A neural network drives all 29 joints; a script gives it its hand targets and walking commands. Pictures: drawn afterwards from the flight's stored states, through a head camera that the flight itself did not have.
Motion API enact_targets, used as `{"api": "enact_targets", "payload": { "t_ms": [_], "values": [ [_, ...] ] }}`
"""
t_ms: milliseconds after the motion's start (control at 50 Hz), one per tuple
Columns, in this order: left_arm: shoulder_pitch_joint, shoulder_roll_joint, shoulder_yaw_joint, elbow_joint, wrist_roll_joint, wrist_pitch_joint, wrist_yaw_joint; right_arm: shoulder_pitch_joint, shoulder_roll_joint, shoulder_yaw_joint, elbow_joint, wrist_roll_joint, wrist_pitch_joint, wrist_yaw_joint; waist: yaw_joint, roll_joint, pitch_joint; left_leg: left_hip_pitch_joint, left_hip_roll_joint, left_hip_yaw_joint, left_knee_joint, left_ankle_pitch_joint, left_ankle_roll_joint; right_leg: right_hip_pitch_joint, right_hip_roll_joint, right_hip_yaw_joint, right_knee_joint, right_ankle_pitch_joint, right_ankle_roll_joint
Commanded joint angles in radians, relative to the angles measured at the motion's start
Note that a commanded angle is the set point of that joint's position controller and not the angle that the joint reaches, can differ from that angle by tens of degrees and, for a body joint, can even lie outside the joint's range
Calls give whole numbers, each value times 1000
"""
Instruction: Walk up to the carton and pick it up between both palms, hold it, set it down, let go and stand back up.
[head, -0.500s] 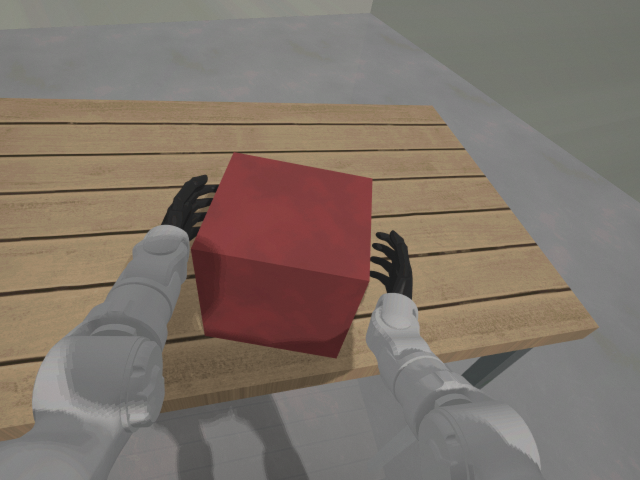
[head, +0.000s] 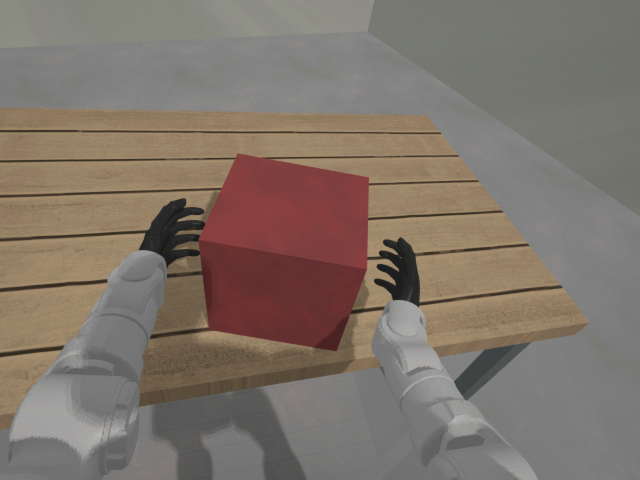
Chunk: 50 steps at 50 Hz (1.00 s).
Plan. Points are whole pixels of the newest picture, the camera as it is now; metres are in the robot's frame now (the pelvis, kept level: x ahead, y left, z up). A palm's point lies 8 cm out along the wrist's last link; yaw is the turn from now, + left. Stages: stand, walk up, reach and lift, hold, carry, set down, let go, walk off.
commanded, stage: set down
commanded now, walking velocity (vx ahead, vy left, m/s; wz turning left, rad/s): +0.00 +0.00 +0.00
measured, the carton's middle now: (288, 254) +0.44 -0.01 +0.03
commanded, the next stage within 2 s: none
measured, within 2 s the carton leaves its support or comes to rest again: neither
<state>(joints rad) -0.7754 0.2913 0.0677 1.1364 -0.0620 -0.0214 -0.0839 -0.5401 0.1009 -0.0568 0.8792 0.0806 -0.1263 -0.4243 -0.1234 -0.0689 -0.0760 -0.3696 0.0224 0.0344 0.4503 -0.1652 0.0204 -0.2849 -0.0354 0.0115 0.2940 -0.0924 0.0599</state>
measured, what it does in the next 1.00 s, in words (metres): stands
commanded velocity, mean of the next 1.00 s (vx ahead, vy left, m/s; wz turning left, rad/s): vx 0.00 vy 0.00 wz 0.00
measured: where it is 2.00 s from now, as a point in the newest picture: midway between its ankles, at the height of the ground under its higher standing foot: outside the picture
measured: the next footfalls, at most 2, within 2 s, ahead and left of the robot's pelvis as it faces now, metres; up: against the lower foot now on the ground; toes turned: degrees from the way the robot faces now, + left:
none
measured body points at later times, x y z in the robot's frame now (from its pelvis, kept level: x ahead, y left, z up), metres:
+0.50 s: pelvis +0.00 +0.00 +0.00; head -0.01 +0.05 +0.45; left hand +0.37 +0.21 +0.05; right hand +0.27 -0.19 +0.06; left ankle +0.04 +0.10 -0.74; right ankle +0.03 -0.17 -0.74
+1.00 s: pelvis +0.02 +0.00 +0.00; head +0.03 +0.05 +0.45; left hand +0.30 +0.24 +0.04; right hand +0.22 -0.18 +0.07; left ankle +0.04 +0.10 -0.74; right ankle +0.03 -0.17 -0.74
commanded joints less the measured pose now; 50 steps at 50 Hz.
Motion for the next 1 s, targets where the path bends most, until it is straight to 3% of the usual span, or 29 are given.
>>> {"api": "enact_targets", "payload": {
  "t_ms": [0,40,100,140,180,200,260,280,300,320,340,380,440,460,480,500,540,560,600,640,660,700,720,780,800,840,860,900,980],
  "values": [
    [-284,174,-25,-401,-74,15,-19,-210,-80,18,-265,105,-36,-18,14,230,-383,384,-18,35,9,132,-101,136,79,-76,30,121,-67],
    [-126,153,-13,-502,-60,59,-39,-80,-48,96,-334,154,-47,-24,28,236,-371,451,-25,36,24,260,-105,186,81,-62,25,233,-60],
    [-104,175,19,-560,-59,110,-67,-65,-73,109,-435,170,-58,-34,42,225,-349,490,-24,34,43,355,-113,189,90,-72,16,266,-59],
    [-82,181,34,-561,-41,145,-77,-46,-96,118,-463,175,-51,-31,56,227,-305,487,-25,34,35,328,-111,189,90,-78,5,211,-56],
    [-32,195,54,-686,-29,155,-74,19,-104,100,-538,182,-37,-30,62,234,-292,510,-17,36,28,352,-119,222,95,-85,4,211,-65],
    [20,206,72,-713,-34,175,-79,78,-99,131,-560,204,-40,-28,87,225,-297,522,-18,40,30,355,-116,234,93,-73,4,228,-61],
    [65,226,77,-790,-43,180,-80,150,-108,120,-644,189,-15,-21,77,216,-277,507,-19,39,20,333,-117,217,93,-81,5,190,-62],
    [141,212,70,-871,-40,189,-88,218,-73,165,-720,201,-19,-23,86,217,-298,529,-25,48,21,372,-112,259,88,-69,1,250,-63],
    [138,224,89,-810,-30,187,-90,229,-105,150,-684,199,-5,-18,102,214,-227,474,-33,48,8,336,-107,245,86,-71,1,196,-63],
    [158,220,74,-924,-55,194,-89,232,-119,156,-763,218,7,-6,97,220,-243,509,-19,36,7,349,-114,234,93,-79,3,192,-74],
    [143,231,76,-855,-50,194,-90,237,-118,132,-738,199,33,-7,92,222,-159,456,-26,40,-19,245,-102,204,82,-69,-12,109,-72],
    [196,239,74,-873,-62,197,-93,288,-103,147,-780,200,81,2,116,209,-115,430,-21,44,-55,121,-82,195,68,-54,-28,4,-81],
    [125,262,37,-860,-110,195,-86,235,-112,104,-837,166,153,13,106,198,-68,327,-22,50,-103,-87,-56,158,47,-44,-33,-168,-92],
    [210,275,42,-933,-126,192,-86,316,-96,130,-940,170,165,20,128,177,-87,349,-16,51,-118,-74,-45,208,47,-43,-31,-128,-89],
    [208,268,20,-933,-138,191,-90,314,-79,132,-919,159,181,14,118,174,-73,327,-6,49,-122,-116,-42,207,43,-31,-26,-153,-85],
    [235,274,35,-896,-139,196,-91,319,-83,136,-955,159,193,16,147,156,-70,328,-6,52,-130,-140,-33,201,40,-28,-34,-176,-92],
    [141,295,7,-835,-176,192,-96,261,-82,117,-940,140,244,24,128,164,-43,264,-7,42,-145,-222,-16,159,29,-24,-29,-265,-97],
    [257,289,13,-870,-166,198,-95,368,-72,126,-985,147,245,21,148,146,-54,281,6,29,-157,-214,-15,219,33,-28,-25,-222,-87],
    [285,286,12,-976,-162,206,-93,415,-67,133,-1026,133,270,21,138,215,-64,299,23,17,-161,-194,-19,221,37,-25,-4,-169,-94],
    [216,318,-4,-948,-185,206,-94,362,-75,119,-1017,137,297,21,127,215,-67,261,21,23,-153,-254,-20,198,27,-20,4,-224,-95],
    [313,314,33,-977,-175,223,-93,441,-80,115,-1060,136,301,20,153,193,-49,265,16,25,-160,-206,-21,234,33,-21,-6,-183,-96],
    [349,313,26,-971,-187,245,-109,451,-83,120,-1083,127,319,17,147,168,-62,311,14,32,-140,-160,-21,212,26,-19,-17,-175,-99],
    [516,308,46,-1034,-167,267,-116,631,-62,136,-1116,138,321,4,153,172,-33,398,11,37,-128,-41,-33,237,27,-17,-30,-85,-97],
    [550,314,85,-1182,-150,289,-127,673,-62,159,-1171,154,303,-6,157,247,-72,435,-10,47,-75,139,-68,211,32,-16,-13,11,-86],
    [518,338,109,-1181,-157,289,-125,625,-90,147,-1195,135,311,1,164,208,-78,412,-7,47,-81,78,-54,209,33,-17,-17,-47,-87],
    [590,337,119,-1247,-152,302,-119,692,-96,140,-1256,134,316,6,172,218,-27,406,-4,37,-87,87,-62,207,34,-28,-21,-55,-93],
    [691,337,130,-1346,-144,289,-113,799,-87,176,-1317,142,305,6,196,244,-20,409,-7,51,-83,141,-72,230,35,-27,-16,-3,-89],
    [750,323,105,-1421,-183,259,-114,853,-109,166,-1386,126,276,17,175,197,-41,451,0,36,-64,194,-70,211,40,-22,-10,40,-93],
    [881,333,117,-1432,-190,252,-121,981,-101,206,-1410,135,286,27,183,205,11,426,3,31,-70,205,-70,218,34,-19,-22,52,-92]
  ]
}}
